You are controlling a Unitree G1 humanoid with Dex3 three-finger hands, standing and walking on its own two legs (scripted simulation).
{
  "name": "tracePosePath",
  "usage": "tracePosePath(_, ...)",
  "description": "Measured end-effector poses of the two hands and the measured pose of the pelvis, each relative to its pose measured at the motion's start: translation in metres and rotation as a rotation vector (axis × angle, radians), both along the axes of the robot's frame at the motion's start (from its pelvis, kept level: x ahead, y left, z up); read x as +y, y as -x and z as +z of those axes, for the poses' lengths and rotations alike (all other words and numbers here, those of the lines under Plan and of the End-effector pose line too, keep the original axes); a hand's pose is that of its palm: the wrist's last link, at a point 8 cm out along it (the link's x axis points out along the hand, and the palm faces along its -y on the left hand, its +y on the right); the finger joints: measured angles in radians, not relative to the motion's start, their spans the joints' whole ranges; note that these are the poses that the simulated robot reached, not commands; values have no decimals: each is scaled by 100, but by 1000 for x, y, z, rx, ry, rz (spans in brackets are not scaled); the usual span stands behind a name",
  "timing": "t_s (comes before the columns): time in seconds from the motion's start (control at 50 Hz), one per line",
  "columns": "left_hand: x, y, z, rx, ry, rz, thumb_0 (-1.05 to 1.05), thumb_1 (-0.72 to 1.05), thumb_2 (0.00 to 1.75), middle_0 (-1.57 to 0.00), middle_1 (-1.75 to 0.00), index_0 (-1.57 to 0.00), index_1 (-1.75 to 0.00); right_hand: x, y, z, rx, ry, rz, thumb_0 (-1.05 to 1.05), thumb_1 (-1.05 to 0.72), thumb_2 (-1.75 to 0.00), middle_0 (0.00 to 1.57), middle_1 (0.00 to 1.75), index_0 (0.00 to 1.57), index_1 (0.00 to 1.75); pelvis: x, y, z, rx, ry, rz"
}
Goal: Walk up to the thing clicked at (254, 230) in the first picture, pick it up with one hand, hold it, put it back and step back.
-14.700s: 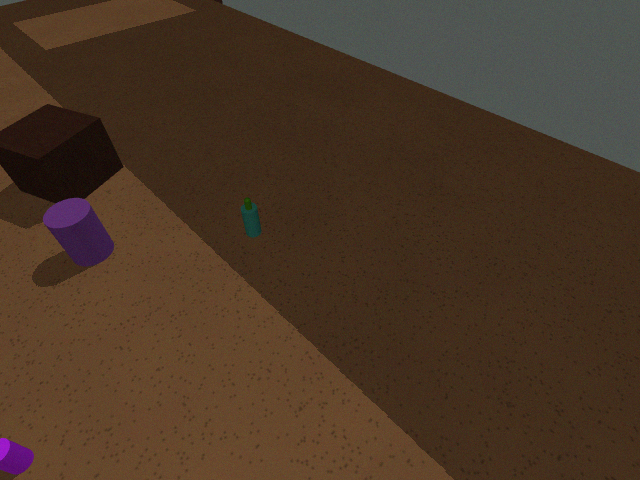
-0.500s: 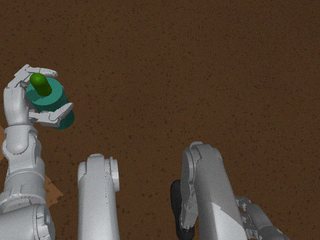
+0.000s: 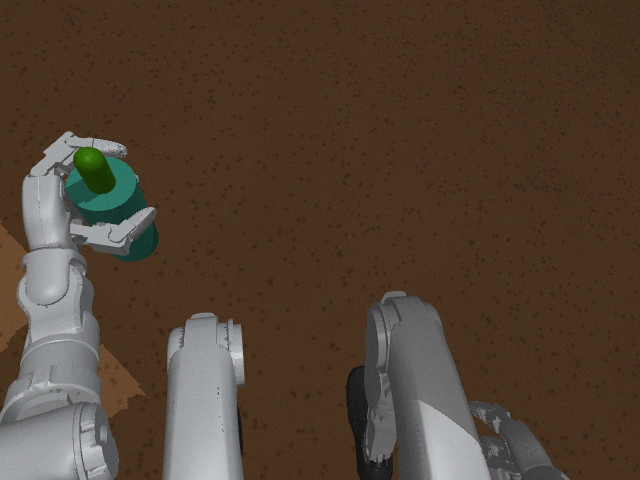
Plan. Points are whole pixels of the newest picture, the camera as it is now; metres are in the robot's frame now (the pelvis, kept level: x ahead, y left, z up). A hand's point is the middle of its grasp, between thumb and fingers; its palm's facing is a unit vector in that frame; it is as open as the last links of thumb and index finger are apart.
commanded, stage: settle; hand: left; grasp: from the side
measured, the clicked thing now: (113, 204) +0.46 +0.23 -0.05
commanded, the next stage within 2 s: lift in 0.10 s
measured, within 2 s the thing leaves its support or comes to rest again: neither
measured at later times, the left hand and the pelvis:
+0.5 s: hand (110, 191) +0.45 +0.22 +0.00, palm faces +0.11 -0.99 -0.04, open 9.7 cm; pelvis +0.00 +0.00 +0.02, yaw +1 degrees
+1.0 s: hand (50, 145) +0.42 +0.21 +0.14, palm faces +0.11 -0.99 -0.06, open 9.7 cm; pelvis +0.02 +0.00 +0.13, yaw +2 degrees
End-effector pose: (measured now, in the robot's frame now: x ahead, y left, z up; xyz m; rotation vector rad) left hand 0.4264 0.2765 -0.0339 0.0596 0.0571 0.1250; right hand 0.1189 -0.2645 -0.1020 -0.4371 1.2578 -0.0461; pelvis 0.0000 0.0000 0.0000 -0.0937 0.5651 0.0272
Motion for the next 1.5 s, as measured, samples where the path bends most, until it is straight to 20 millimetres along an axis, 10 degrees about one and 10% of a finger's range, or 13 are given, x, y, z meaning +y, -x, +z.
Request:
tracePosePath(0.62, -11, 14, 51, 5, 21, -21, 2, -32, 110, -76, -103, -72, -104, -1, -12, 32, -65, -34, -51, 0, -93, -90, 20, 30, 20, 30, -3, -6, 38, 17, -24, 7)
tracePosePath(1.14, -22, 44, 231, 17, 12, 16, 2, -33, 111, -76, -103, -72, -103, 27, -79, 179, -276, -100, -94, 0, -91, -89, 20, 30, 20, 30, 2, -35, 181, -65, -36, 15)
tracePosePath(1.5, -29, 49, 333, 11, 27, 7, 2, -33, 111, -76, -103, -72, -103, 29, -82, 275, -309, -113, -91, 0, -90, -89, 20, 30, 20, 30, 1, -58, 271, -215, -50, 23)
